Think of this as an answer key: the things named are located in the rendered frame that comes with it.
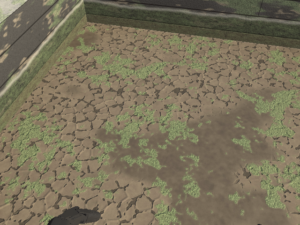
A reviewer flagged robot left hand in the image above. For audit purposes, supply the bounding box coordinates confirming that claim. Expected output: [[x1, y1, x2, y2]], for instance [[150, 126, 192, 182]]
[[47, 206, 101, 225]]

